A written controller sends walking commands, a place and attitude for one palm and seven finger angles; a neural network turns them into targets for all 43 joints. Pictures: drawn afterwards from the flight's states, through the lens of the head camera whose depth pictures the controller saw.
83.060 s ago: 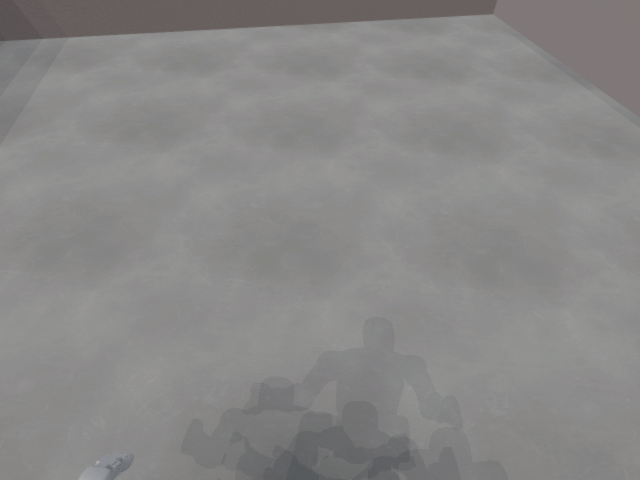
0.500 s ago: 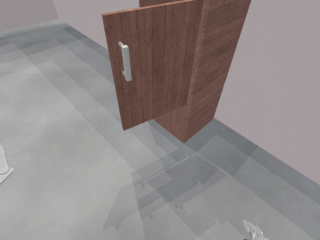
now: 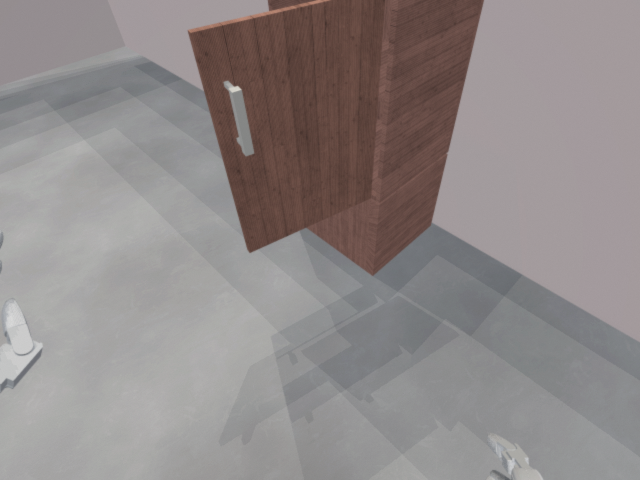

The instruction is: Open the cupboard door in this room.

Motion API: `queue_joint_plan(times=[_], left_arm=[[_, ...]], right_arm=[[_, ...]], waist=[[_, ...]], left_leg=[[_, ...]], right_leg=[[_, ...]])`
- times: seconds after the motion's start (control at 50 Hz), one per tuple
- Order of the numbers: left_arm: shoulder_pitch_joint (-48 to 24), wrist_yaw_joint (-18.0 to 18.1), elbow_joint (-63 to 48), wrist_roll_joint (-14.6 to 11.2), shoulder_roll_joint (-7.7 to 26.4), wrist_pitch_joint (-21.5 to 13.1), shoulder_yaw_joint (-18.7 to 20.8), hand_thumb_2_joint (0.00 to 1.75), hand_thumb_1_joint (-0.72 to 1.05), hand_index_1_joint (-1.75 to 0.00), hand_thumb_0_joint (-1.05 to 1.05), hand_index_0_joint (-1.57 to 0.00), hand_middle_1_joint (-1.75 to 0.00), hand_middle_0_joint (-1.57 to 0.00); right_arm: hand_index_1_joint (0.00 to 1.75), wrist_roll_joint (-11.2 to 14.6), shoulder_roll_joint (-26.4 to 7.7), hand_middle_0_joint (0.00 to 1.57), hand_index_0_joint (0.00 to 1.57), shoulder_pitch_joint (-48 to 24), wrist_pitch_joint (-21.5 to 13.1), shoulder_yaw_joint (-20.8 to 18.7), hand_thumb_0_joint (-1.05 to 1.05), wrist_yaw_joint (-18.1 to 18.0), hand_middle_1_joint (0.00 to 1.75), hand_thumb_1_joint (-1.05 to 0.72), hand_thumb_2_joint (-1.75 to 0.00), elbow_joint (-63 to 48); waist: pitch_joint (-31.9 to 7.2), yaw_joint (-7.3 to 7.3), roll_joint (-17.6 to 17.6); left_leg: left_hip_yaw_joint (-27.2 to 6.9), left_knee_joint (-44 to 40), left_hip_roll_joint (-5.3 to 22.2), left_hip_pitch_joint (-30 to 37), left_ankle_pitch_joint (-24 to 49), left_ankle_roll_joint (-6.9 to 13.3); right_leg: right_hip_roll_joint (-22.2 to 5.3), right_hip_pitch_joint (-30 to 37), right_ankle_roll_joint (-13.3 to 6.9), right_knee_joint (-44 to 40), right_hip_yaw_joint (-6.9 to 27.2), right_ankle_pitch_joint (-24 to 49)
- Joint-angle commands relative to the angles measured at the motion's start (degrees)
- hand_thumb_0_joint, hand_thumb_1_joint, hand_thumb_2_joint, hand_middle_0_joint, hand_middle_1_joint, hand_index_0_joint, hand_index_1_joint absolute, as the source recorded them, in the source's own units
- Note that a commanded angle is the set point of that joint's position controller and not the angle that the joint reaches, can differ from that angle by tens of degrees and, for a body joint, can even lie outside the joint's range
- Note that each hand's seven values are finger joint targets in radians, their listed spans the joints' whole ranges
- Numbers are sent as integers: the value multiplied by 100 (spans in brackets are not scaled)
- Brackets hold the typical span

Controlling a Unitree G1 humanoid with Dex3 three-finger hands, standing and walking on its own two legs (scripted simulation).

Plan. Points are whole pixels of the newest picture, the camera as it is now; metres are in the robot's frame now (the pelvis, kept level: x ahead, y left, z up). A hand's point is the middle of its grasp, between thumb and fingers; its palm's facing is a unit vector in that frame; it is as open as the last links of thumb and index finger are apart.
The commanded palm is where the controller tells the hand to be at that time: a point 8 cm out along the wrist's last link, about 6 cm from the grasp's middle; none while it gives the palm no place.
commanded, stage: let the arm hang, fingers relaxed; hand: left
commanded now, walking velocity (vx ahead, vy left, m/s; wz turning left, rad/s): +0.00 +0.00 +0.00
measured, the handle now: (238, 118) +0.76 +0.22 +0.07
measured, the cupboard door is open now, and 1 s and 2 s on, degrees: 77 77 77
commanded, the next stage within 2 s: look to check the result in 1.20 s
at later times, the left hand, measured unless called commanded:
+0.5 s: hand out of the picture -0.02 +0.21 -0.18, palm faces -0.01 -0.99 -0.16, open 7.3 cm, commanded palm none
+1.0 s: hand out of the picture +0.04 +0.29 -0.15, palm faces +0.01 -0.95 -0.32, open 7.4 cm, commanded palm none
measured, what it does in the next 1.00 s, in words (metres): steps on the spot: left foot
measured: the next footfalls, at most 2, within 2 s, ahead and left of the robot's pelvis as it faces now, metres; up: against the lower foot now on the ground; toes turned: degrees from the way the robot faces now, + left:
left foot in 0.06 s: +0.05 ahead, +0.14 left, +0.00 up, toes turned +3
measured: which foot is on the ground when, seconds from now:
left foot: up 0.00-0.04, down 0.06-1.00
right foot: down 0.00-1.00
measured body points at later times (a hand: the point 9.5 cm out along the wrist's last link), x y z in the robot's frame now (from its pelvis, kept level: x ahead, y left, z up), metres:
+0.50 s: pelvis -0.04 +0.02 +0.00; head -0.01 +0.05 +0.45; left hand -0.02 +0.26 -0.16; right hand +0.02 -0.25 -0.13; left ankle +0.01 +0.14 -0.74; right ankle -0.02 -0.04 -0.74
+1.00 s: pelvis -0.02 +0.05 +0.01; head -0.01 +0.04 +0.45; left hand +0.04 +0.33 -0.13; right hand +0.03 -0.21 -0.15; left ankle +0.01 +0.14 -0.74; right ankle -0.02 -0.04 -0.74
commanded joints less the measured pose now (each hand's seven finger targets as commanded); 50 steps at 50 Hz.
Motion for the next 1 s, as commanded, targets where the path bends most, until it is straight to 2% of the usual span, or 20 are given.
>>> queue_joint_plan(times=[0.0, 0.02, 0.04, 0.06, 0.08, 0.1, 0.12, 0.14, 0.18, 0.22, 0.26, 0.32, 0.36, 0.4, 0.46, 0.48, 0.52, 0.64, 0.78, 0.98], left_arm=[[-363, 60, -1476, 4, 949, -189, 336, 90, 90, -30, 0, -20, -30, -20], [-359, 73, -1815, -5, 1150, -202, 490, 90, 90, -30, 0, -20, -30, -20], [-386, 79, -2148, -6, 1158, -221, 492, 90, 90, -30, 0, -20, -30, -20], [-433, 86, -2464, -15, 1276, -261, 576, 90, 90, -30, 0, -20, -30, -20], [-297, -750, 2609, 421, 295, 697, -1799, 90, 90, -30, 0, -20, -30, -20], [-197, -934, 2754, 284, 190, 1152, -1596, 90, 90, -30, 0, -20, -30, -20], [-211, -986, 2667, 308, 189, 1253, -1636, 90, 90, -30, 0, -20, -30, -20], [-474, -991, 2828, 282, 163, 1251, -1682, 90, 90, -30, 0, -20, -30, -20], [-981, -1028, 3380, 288, 311, 1222, -1783, 90, 90, -30, 0, -20, -30, -20], [-1455, -1024, 3986, 285, 507, 1195, -1867, 90, 90, -30, 0, -20, -30, -20], [-1705, -989, 4631, 251, 518, 1230, -1960, 90, 90, -30, 0, -20, -30, -20], [-1808, -949, 5436, 220, 468, 1323, -2091, 90, 90, -30, 0, -20, -30, -20], [-1729, -947, 5936, 203, 384, 1361, -2129, 90, 90, -30, 0, -20, -30, -20], [-1646, -949, 6387, 183, 368, 1349, -2153, 90, 90, -30, 0, -20, -30, -20], [-1609, -940, 6907, 172, 278, 1330, -2141, 90, 90, -30, 0, -20, -30, -20], [-1604, -940, 7050, 166, 290, 1330, -2145, 90, 90, -30, 0, -20, -30, -20], [-1581, -935, 7296, 162, 284, 1314, -2143, 90, 90, -30, 0, -20, -30, -20], [-1591, -919, 7828, 149, 243, 1299, -2161, 90, 90, -30, 0, -20, -30, -20], [-1679, -896, 7996, 147, 334, 1298, -2161, 90, 90, -30, 0, -20, -30, -20], [-1969, -880, 7995, 155, 455, 1236, -2159, 90, 90, -30, 0, -20, -30, -20]], right_arm=[[30, 17, -553, 20, 20, -714, -345, -219, 0, -23, 30, -90, -90, -989], [30, 21, -604, 20, 20, -747, -338, -245, 0, -27, 30, -90, -90, -1028], [30, 38, -615, 20, 20, -775, -325, -243, 0, -15, 30, -90, -90, -1128], [30, 55, -627, 20, 20, -795, -318, -240, 0, -9, 30, -90, -90, -1192], [30, -108, -1786, 20, 20, -1039, -393, -527, 0, 478, 30, -90, -90, 148], [30, -56, -1338, 20, 20, -465, 8, -471, 0, 452, 30, -90, -90, 81], [30, -67, -1306, 20, 20, -384, 90, -469, 0, 416, 30, -90, -90, -10], [30, -81, -1255, 20, 20, -377, 186, -422, 0, 427, 30, -90, -90, -22], [30, -117, -1247, 20, 20, -585, 305, -330, 0, 439, 30, -90, -90, -52], [30, -141, -1289, 20, 20, -640, 418, -318, 0, 440, 30, -90, -90, -14], [30, -174, -1315, 20, 20, -681, 531, -286, 0, 437, 30, -90, -90, 193], [30, -199, -1296, 20, 20, -829, 622, -194, 0, 432, 30, -90, -90, 493], [30, -212, -1207, 20, 20, -828, 662, -146, 0, 414, 30, -90, -90, 707], [30, -199, -1136, 20, 20, -708, 681, -136, 0, 394, 30, -90, -90, 936], [30, -191, -1063, 20, 20, -444, 704, -163, 0, 355, 30, -90, -90, 1276], [30, -185, -1061, 20, 20, -390, 707, -167, 0, 349, 30, -90, -90, 1380], [30, -171, -1084, 20, 20, -272, 702, -198, 0, 330, 30, -90, -90, 1550], [30, -158, -1084, 20, 20, -76, 668, -230, 0, 301, 30, -90, -90, 1968], [30, -163, -1175, 20, 20, -168, 636, -242, 0, 311, 30, -90, -90, 2202], [30, -149, -1263, 20, 20, -513, 547, -226, 0, 328, 30, -90, -90, 2279]], waist=[[-438, 31, -785], [-621, 52, -402], [-736, 56, -129], [-760, 64, 90], [-205, -200, 125], [-553, -86, 360], [-472, -96, 355], [-541, -54, 189], [-306, -36, -627], [-227, -121, -1221], [-176, -148, -948], [8, -73, 122], [129, -22, 548], [92, -15, 713], [38, -55, 614], [74, -55, 637], [139, -55, 330], [355, -63, -145], [489, -34, -210], [201, -26, -152]], left_leg=[[-55, -1242, 98, 606, 912, 189], [-184, -1296, 329, 934, 1505, 233], [-343, -1247, 520, 1124, 2023, 282], [-412, -1181, 614, 1166, 2180, 286], [-575, -287, 661, 437, 3163, 295], [-500, -417, 586, 681, 3100, 318], [-422, -411, 601, 621, 2919, 308], [-633, -522, 671, 327, 2378, 377], [-745, -606, 595, 84, 1538, 345], [-690, -488, 389, 286, 1221, 215], [-704, -656, 324, 459, 1076, 182], [-968, -1232, 495, 395, 796, 234], [-1021, -1561, 494, 133, 179, 243], [-968, -1659, 426, 126, -159, 202], [-923, -1657, 401, 315, -309, 177], [-918, -1684, 395, 328, -340, 168], [-952, -1699, 433, 441, -240, 182], [-1001, -1877, 515, 450, -39, 223], [-1067, -2113, 582, 465, -27, 245], [-984, -2142, 629, 868, 1030, 205]], right_leg=[[-1095, 372, 858, -463, 1067, 2574], [-973, 304, 924, -315, 957, 2453], [-863, 245, 951, -242, 896, 2278], [-807, 174, 960, -271, 953, 2068], [-1167, -382, 570, 464, 577, 3108], [-1016, -262, 396, 430, 861, 3006], [-944, -288, 399, 426, 788, 2760], [-940, -282, 347, 461, 640, 2125], [-958, -302, 290, 163, 747, 1553], [-1191, -495, 133, -148, 1022, 1431], [-1237, -535, 63, -271, 1072, 1091], [-939, -421, 255, -453, 940, -56], [-878, -142, 269, -602, 927, -384], [-920, 0, 227, -751, 976, -493], [-983, -29, 174, -989, 1007, -704], [-987, -49, 171, -1025, 998, -733], [-979, -108, 151, -1091, 939, -709], [-989, -101, 163, -1120, 848, -506], [-979, -72, 205, -1055, 793, -312], [-1053, 233, 287, -975, 689, 637]])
